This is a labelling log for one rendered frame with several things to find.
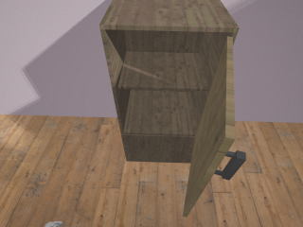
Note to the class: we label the handle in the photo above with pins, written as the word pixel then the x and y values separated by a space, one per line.
pixel 236 161

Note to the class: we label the cupboard door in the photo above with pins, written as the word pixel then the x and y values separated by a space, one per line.
pixel 216 131

